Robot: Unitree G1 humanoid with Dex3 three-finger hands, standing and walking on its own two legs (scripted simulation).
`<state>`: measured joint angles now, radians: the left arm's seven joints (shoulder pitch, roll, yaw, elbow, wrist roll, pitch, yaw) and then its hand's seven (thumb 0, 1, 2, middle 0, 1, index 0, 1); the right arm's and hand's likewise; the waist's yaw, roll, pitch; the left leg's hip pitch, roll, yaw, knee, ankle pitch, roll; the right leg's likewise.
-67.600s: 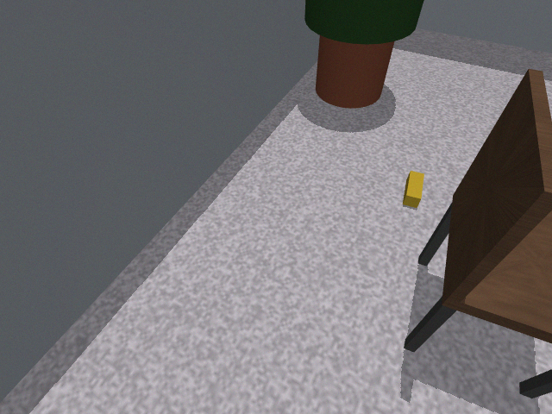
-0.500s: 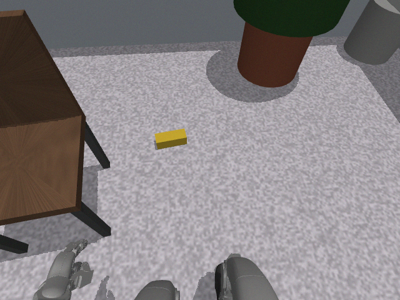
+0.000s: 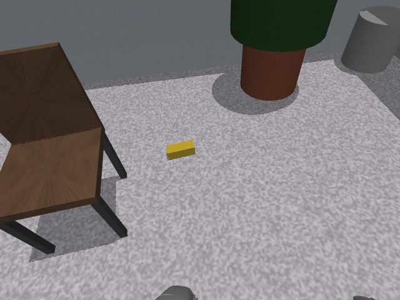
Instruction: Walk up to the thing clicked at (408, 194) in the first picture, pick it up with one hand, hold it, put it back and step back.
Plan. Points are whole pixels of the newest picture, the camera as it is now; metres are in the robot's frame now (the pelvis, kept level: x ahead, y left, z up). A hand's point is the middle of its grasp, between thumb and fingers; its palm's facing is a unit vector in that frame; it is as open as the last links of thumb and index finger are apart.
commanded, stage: step back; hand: left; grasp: from above
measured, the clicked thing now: (180, 149) +1.05 +0.25 -0.72
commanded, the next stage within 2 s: stand in 0.96 s
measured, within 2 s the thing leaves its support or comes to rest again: neither
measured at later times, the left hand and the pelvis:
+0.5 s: hand out of the picture +0.09 +0.26 -0.13, palm faces +0.06 -0.92 -0.38, open 7.4 cm; pelvis +0.01 +0.00 +0.01, yaw +3 degrees
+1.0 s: hand out of the picture +0.11 +0.30 -0.14, palm faces +0.07 -0.93 -0.35, open 7.4 cm; pelvis +0.04 +0.04 +0.01, yaw +4 degrees
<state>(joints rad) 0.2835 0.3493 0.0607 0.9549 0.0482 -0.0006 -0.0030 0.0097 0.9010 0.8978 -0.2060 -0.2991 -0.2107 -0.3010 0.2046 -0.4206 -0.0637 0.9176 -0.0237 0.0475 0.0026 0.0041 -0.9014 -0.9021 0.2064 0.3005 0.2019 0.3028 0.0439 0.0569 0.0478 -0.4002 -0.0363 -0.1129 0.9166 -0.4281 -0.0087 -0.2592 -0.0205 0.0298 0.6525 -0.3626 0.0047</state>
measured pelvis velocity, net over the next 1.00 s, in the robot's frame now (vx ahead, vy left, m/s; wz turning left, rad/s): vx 0.04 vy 0.04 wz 0.06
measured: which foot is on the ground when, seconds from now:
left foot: up 0.00-0.06, down 0.08-0.40, up 0.42-0.64, down 0.66-1.00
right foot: down 0.00-0.12, up 0.14-0.34, down 0.36-1.00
